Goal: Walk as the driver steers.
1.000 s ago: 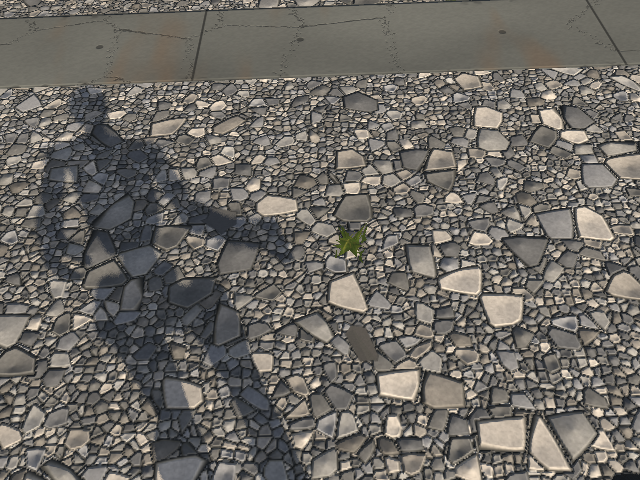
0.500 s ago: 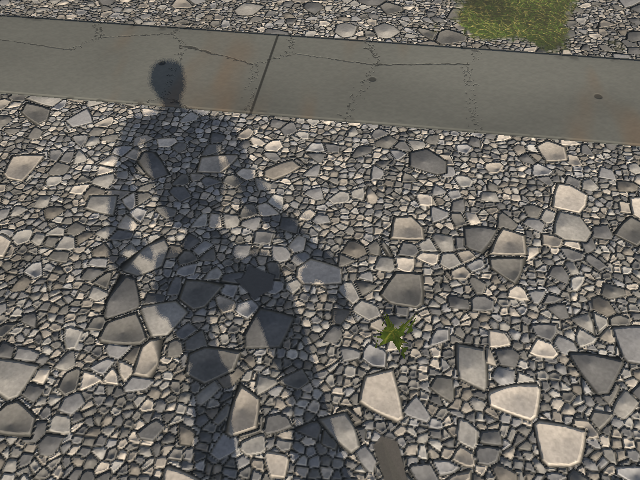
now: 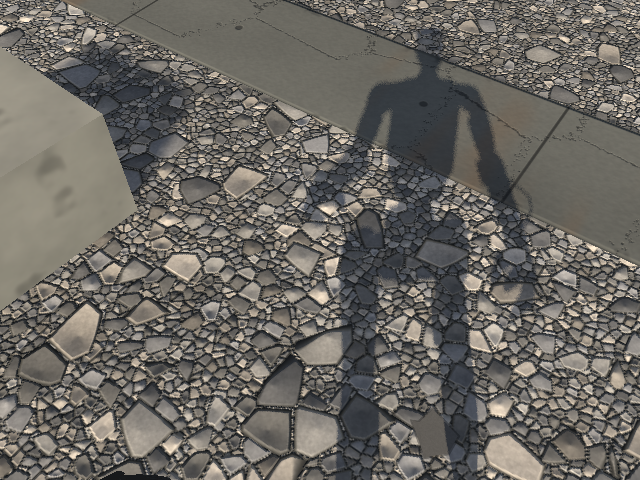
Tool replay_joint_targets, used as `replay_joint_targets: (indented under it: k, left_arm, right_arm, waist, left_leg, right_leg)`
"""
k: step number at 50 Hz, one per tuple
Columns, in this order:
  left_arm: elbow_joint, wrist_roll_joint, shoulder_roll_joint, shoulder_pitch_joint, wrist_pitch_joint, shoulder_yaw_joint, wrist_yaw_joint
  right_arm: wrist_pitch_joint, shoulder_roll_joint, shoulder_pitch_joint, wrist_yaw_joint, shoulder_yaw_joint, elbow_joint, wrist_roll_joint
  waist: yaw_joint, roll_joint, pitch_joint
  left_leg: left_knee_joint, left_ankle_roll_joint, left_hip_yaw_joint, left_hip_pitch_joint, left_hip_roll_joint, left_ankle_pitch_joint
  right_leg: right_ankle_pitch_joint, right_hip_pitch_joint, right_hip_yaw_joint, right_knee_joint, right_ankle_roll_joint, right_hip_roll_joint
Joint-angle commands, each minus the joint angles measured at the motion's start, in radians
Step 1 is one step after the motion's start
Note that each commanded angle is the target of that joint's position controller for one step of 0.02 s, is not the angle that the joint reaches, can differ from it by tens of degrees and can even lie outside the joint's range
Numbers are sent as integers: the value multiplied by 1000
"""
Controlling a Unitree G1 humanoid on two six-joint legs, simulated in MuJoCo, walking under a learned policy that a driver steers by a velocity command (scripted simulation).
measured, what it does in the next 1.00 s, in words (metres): walks ahead, turning right: right foot, then left foot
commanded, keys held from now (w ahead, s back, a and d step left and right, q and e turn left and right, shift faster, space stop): w+e+shift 0.60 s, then e+shift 0.40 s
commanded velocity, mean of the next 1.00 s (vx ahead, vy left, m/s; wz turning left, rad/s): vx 0.79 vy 0.00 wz -0.54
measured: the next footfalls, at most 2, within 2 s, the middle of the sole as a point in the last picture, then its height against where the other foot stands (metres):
right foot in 0.22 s outside the picture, level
left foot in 0.64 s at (309, 314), level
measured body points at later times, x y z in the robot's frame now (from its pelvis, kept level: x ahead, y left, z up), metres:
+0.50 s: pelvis +0.49 -0.07 +0.01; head +0.52 -0.07 +0.46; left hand +0.42 +0.21 -0.11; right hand +0.73 -0.30 -0.04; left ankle +0.68 +0.08 -0.68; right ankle +0.40 -0.13 -0.73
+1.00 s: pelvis +0.88 -0.12 -0.01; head +0.92 -0.16 +0.43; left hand +1.23 -0.02 -0.07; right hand +0.77 -0.42 -0.13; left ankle +0.82 +0.05 -0.72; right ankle +0.98 -0.25 -0.72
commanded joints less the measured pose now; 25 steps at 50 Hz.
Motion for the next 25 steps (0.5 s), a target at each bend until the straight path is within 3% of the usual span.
replay_joint_targets:
  k: [1, 3, 4, 5, 7, 8, 9, 10, 11, 12, 13, 14, 15, 16, 17, 20, 23, 25]
  left_arm:
    - [-87, -14, 88, -89, 2, 18, -14]
    - [-74, -28, 63, -113, -11, 8, -25]
    - [-72, -37, 70, -134, -15, 11, -25]
    - [-73, -43, 85, -150, -15, 16, -23]
    - [-58, -40, 129, -136, -16, 34, -17]
    - [-36, -43, 159, -68, -18, 48, -13]
    - [8, -54, 196, 77, -17, 67, -5]
    - [80, -64, 221, 303, -11, 85, 8]
    - [133, -63, 270, 510, -1, 107, 24]
    - [151, -35, 375, 498, 1, 137, 21]
    - [141, -53, 273, 389, 9, 125, -4]
    - [120, -53, 237, 287, 3, 122, -10]
    - [139, -59, 192, 290, 2, 116, -16]
    - [164, -57, 162, 306, -1, 105, -12]
    - [192, -58, 140, 315, -6, 94, -5]
    - [206, -66, 184, 326, -27, 105, -3]
    - [193, -70, 195, 300, -31, 119, -3]
    - [200, -85, 213, 323, -36, 130, -13]
  right_arm:
    - [-44, -151, -79, -2, -40, -83, 5]
    - [-61, -122, -18, 4, -31, -48, 23]
    - [-70, -127, 7, 5, -30, -33, 25]
    - [-76, -142, 17, 4, -32, -22, 20]
    - [-78, -179, 36, -7, -36, -1, 4]
    - [-73, -206, 31, -16, -42, 6, -10]
    - [-62, -223, 8, -24, -46, 7, -36]
    - [-45, -222, -52, -31, -49, 2, -56]
    - [-40, -184, -104, -36, -38, -9, -63]
    - [-55, -29, 12, -11, 1, -69, -19]
    - [-81, -62, -24, -8, 17, -77, -34]
    - [-88, -89, -118, -8, 21, -99, -30]
    - [-93, -106, -193, -4, 27, -113, -42]
    - [-89, -93, -245, 0, 32, -138, -54]
    - [-76, -73, -259, 5, 41, -165, -69]
    - [-45, -45, -301, 16, 67, -209, -80]
    - [-52, -20, -484, 34, 92, -283, -45]
    - [-53, -8, -519, 35, 95, -293, -28]
  waist:
    - [28, -14, 72]
    - [-22, 5, 36]
    - [-43, 11, 30]
    - [-53, 27, 26]
    - [-40, 44, -17]
    - [4, 77, -63]
    - [82, 106, -137]
    - [207, 104, -217]
    - [311, 51, -292]
    - [160, -342, -343]
    - [137, -257, -322]
    - [110, -113, -189]
    - [108, 24, -135]
    - [84, 56, -63]
    - [44, 42, -21]
    - [10, -15, 32]
    - [50, -37, 83]
    - [84, -47, 44]
  left_leg:
    - [-274, 106, -247, -240, 200, 292]
    - [-310, 60, -200, -175, 217, 479]
    - [-325, 43, -192, -106, 243, 549]
    - [-328, 28, -181, -21, 269, 604]
    - [-240, -10, -129, 177, 304, 943]
    - [-150, -30, -105, 255, 328, 1133]
    - [8, -43, -86, 297, 350, 1281]
    - [266, -54, -33, 257, 342, 1314]
    - [647, -66, 10, 61, 296, 1093]
    - [1095, -152, 48, -421, 91, 115]
    - [1111, -131, -19, -587, 94, -94]
    - [1067, -128, -62, -636, 182, 2]
    - [985, -129, -48, -595, 220, 28]
    - [908, -137, -38, -570, 245, 20]
    - [840, -154, -32, -540, 261, 5]
    - [649, -199, 14, -530, 300, -42]
    - [315, -236, 79, -381, 290, 199]
    - [209, -232, 101, -239, 260, 379]
  right_leg:
    - [259, 124, -107, -258, 6, 40]
    - [490, 231, -149, -424, -42, 68]
    - [544, 246, -159, -475, -65, 80]
    - [554, 242, -158, -521, -90, 86]
    - [431, 246, -193, -568, -137, 149]
    - [337, 288, -201, -562, -153, 188]
    - [243, 392, -194, -540, -173, 220]
    - [188, 570, -207, -561, -192, 230]
    - [36, 812, -106, -496, -236, 141]
    - [-190, 1087, 505, -592, -423, -107]
    - [-249, 1064, 840, -818, -441, -136]
    - [-231, 942, 700, -829, -433, -125]
    - [-146, 819, 594, -833, -406, -88]
    - [-68, 698, 505, -845, -378, -40]
    - [-21, 601, 445, -861, -359, 9]
    - [46, 450, 369, -925, -379, 60]
    - [154, 282, 285, -1002, -338, 122]
    - [331, 282, 277, -1005, -298, 118]
Keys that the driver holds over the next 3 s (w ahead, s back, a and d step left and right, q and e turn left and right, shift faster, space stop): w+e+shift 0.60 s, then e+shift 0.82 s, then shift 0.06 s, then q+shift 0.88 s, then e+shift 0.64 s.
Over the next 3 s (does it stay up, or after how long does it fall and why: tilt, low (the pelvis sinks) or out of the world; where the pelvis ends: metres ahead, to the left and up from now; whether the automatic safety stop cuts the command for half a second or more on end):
stays up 1.17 -0.16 0.01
